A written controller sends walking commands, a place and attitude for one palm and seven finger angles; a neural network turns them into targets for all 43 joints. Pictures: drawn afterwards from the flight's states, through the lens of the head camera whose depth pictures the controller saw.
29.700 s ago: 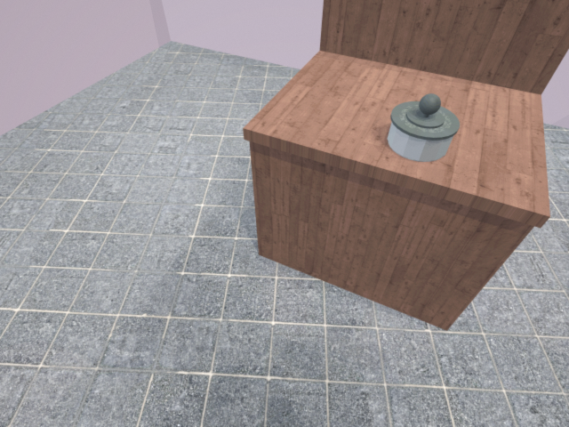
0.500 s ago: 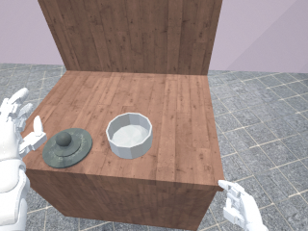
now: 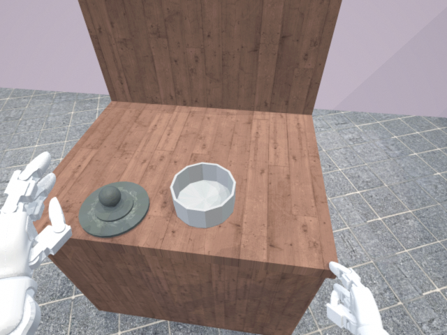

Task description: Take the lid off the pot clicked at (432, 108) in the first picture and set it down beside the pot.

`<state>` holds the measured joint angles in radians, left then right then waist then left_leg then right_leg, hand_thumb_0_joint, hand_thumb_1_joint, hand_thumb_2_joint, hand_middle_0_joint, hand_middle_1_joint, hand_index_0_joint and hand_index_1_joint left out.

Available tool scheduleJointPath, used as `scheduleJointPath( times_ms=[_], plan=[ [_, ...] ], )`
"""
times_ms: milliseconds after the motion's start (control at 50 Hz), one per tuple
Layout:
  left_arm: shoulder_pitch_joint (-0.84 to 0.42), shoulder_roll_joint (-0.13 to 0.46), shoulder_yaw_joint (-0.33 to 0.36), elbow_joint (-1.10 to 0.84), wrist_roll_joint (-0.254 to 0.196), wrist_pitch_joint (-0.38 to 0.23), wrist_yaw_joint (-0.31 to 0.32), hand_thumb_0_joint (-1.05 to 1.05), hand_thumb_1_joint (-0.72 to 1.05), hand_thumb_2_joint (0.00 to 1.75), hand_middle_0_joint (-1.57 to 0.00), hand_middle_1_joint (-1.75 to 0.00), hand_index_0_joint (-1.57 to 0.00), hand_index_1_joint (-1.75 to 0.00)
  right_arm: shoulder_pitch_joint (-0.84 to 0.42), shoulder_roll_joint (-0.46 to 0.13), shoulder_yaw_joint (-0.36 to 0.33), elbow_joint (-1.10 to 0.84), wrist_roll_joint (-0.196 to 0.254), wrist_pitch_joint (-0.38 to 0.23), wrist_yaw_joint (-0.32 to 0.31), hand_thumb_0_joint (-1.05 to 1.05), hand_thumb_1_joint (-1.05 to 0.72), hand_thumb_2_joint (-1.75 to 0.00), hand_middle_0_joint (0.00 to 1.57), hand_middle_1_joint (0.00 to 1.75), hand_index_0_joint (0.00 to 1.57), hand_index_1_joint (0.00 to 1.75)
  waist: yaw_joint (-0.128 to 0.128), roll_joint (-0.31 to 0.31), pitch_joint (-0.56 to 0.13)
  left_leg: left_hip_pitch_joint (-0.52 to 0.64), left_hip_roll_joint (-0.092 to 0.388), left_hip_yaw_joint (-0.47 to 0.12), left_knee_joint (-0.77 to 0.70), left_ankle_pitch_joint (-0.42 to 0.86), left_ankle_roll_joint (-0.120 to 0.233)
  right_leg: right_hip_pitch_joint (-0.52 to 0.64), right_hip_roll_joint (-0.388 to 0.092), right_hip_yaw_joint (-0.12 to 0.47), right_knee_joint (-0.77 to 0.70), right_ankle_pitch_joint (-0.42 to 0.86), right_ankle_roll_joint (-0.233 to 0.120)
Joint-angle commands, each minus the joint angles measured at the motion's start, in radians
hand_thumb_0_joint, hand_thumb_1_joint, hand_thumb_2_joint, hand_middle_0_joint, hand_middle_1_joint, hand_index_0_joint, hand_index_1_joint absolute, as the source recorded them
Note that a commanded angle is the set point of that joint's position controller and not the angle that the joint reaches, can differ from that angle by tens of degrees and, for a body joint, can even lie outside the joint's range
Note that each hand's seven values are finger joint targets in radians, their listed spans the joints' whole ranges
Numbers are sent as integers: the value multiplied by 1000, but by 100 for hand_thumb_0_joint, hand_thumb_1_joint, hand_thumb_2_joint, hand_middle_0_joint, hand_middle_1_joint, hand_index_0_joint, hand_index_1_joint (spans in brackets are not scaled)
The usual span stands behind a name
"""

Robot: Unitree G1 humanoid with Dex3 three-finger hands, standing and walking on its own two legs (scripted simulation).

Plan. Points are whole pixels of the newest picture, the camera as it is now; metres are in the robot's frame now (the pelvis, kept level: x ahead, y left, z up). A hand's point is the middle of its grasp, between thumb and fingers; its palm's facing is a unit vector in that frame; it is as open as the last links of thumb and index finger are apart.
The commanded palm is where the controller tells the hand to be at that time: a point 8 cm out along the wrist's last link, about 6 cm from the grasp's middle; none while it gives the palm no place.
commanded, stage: draw the hand back to the body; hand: left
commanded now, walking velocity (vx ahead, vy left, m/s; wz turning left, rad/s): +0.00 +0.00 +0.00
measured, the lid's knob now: (110, 196) +0.43 +0.33 -0.04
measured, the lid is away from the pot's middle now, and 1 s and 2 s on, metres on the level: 0.23 0.23 0.23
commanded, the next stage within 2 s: step back with the hand held close in 0.32 s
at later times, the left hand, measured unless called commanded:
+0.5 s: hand (48, 245) +0.18 +0.25 +0.16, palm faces +0.38 -0.84 -0.38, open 7.4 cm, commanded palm +0.13 +0.29 +0.17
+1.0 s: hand (31, 265) +0.15 +0.26 +0.16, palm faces +0.25 -0.82 -0.51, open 7.4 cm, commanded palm +0.10 +0.31 +0.17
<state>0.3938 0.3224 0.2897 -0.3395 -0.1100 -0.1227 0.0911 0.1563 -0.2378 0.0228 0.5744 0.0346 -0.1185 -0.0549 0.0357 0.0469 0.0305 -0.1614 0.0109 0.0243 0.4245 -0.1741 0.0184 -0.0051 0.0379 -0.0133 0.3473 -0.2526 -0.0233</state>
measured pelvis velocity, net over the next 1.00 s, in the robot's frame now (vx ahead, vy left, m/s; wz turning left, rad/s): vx -0.05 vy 0.03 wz -0.04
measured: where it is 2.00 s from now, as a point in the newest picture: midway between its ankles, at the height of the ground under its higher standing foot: outside the picture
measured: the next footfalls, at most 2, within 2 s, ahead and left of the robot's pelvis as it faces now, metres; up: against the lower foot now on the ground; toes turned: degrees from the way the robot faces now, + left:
right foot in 1.50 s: -0.13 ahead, -0.12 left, +0.00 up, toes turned -6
left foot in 1.72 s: -0.09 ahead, +0.13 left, +0.00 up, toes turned -1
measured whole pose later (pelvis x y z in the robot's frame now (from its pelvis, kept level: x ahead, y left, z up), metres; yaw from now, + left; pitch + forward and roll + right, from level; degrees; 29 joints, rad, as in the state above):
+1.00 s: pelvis -0.05 +0.03 -0.01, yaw -2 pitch -1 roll -2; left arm 0.65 0.44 0.42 -0.70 -0.08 -0.19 0.08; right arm 0.14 -0.19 0.01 0.51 0.02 -0.08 -0.03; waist 0.03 0.01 0.11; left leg -0.39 0.02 0.07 0.57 -0.17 0.06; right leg -0.26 -0.01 -0.05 0.53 -0.26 0.03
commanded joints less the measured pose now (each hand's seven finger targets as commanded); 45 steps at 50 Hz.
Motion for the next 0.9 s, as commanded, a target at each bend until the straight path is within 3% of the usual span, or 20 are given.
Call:
scheduleJointPath(
  times_ms=[0,100,140,180,220,240,340,400,420,460,480,500,560,580,660,680,720,760,820,880],
  plan=[
    [-75,202,120,-315,8,-68,24,0,90,90,-20,-30,-20,-30,-141,-95,-31,-133,-7,-30,-9,0,-90,-90,20,30,20,30,11,66,-77,141,31,-44,-58,20,12,-171,-41,-4,-90,87,-15],
    [60,141,65,-335,13,-57,20,0,90,90,-20,-30,-20,-30,-139,-92,-32,-140,-6,-35,-6,0,-90,-90,20,30,20,30,7,50,-41,119,39,-55,-62,-17,10,-199,-39,-11,-83,51,-13],
    [117,153,83,-342,14,-55,24,0,90,90,-20,-30,-20,-30,-138,-90,-35,-139,-6,-35,-7,0,-90,-90,20,30,20,30,14,44,-39,112,39,-53,-55,-16,12,-203,-39,-9,-81,52,-13],
    [65,193,113,-377,17,-57,32,0,90,90,-20,-30,-20,-30,-135,-95,-34,-138,-6,-33,-11,0,-90,-90,20,30,20,30,10,38,-44,103,40,-63,-57,-23,8,-194,-39,-7,-74,47,-16],
    [37,191,109,-385,22,-60,39,0,90,90,-20,-30,-20,-30,-132,-94,-33,-137,-6,-37,-17,0,-90,-90,20,30,20,30,8,53,-51,108,40,-65,-58,-40,7,-202,-40,-6,-74,30,-15],
    [54,166,94,-361,20,-55,40,0,90,90,-20,-30,-20,-30,-131,-91,-32,-134,-6,-37,-18,0,-90,-90,20,30,20,30,6,52,-24,100,39,-69,-61,-54,6,-214,-38,-7,-75,19,-16],
    [128,138,72,-345,20,-49,33,0,90,90,-20,-30,-20,-30,-131,-89,-35,-139,-6,-39,-14,0,-90,-90,20,30,20,30,12,30,-26,93,39,-66,-58,-53,9,-214,-38,-9,-70,18,-14],
    [102,164,90,-384,23,-54,36,0,90,90,-20,-30,-20,-30,-132,-90,-36,-139,-9,-39,-15,0,-90,-90,20,30,20,30,13,50,-50,98,36,-60,-50,-35,9,-204,-41,-2,-69,33,-15],
    [-95,382,302,-523,21,-108,41,0,90,90,-20,-30,-20,-30,-111,-106,-42,-177,-9,-27,-14,0,-90,-90,20,30,20,30,4,37,27,33,51,-69,-13,-95,42,-281,-92,130,-118,95,-12],
    [34,270,225,-371,33,-120,28,0,90,90,-20,-30,-20,-30,-95,-77,-44,-128,-18,-23,-6,0,-90,-90,20,30,20,30,-13,-130,60,11,39,-72,80,-79,41,-322,-148,186,-138,142,-20],
    [37,257,213,-374,36,-119,19,0,90,90,-20,-30,-20,-30,-83,-82,-50,-135,-16,-19,-2,0,-90,-90,20,30,20,30,-21,-121,42,25,40,-63,105,-60,36,-330,-170,195,-126,177,-27],
    [76,204,172,-341,37,-123,9,0,90,90,-20,-30,-20,-30,-74,-86,-51,-132,-18,-16,1,0,-90,-90,20,30,20,30,-27,-105,30,14,47,-59,116,-39,38,-325,-174,174,-103,195,-22],
    [169,148,128,-355,34,-125,-14,0,90,90,-20,-30,-20,-30,-65,-102,-61,-164,-11,-8,11,0,-90,-90,20,30,20,30,-26,21,-34,3,88,-73,63,44,48,-282,-149,115,-19,228,6],
    [189,161,139,-381,33,-129,-17,0,90,90,-20,-30,-20,-30,-71,-103,-63,-173,-10,-7,11,0,-90,-90,20,30,20,30,-23,57,-58,6,102,-79,37,76,53,-264,-134,88,9,231,16],
    [260,217,209,-471,32,-131,-21,0,90,90,-20,-30,-20,-30,-66,-100,-75,-211,-7,19,14,0,-90,-90,20,30,20,30,-12,-12,-167,3,147,-116,37,273,70,-210,-98,41,96,261,35],
    [250,267,245,-531,34,-138,-16,0,90,90,-20,-30,-20,-30,-69,-107,-78,-217,-7,22,14,0,-90,-90,20,30,20,30,-14,17,-194,8,157,-128,33,308,74,-197,-97,37,120,252,33],
    [295,252,241,-573,26,-142,-13,0,90,90,-20,-30,-20,-30,-60,-94,-77,-229,-7,22,13,0,-90,-90,20,30,20,30,-14,68,-233,36,180,-147,23,395,81,-216,-80,20,167,148,37],
    [316,256,248,-604,24,-140,-6,0,90,90,-20,-30,-20,-30,-56,-88,-79,-225,-13,16,13,0,-90,-90,20,30,20,30,-11,148,-237,66,215,-164,12,482,89,-256,-73,11,189,-14,41],
    [324,253,247,-614,24,-133,4,0,90,90,-20,-30,-20,-30,-40,-86,-80,-209,-21,-2,15,0,-90,-90,20,30,20,30,-16,202,-223,55,242,-182,-12,460,89,-277,-70,8,220,-144,40],
    [307,249,249,-586,23,-125,11,0,90,90,-20,-30,-20,-30,-29,-95,-81,-195,-21,-13,16,0,-90,-90,20,30,20,30,-23,148,-205,31,243,-177,-1,414,81,-260,-77,-1,193,-104,41]
  ],
)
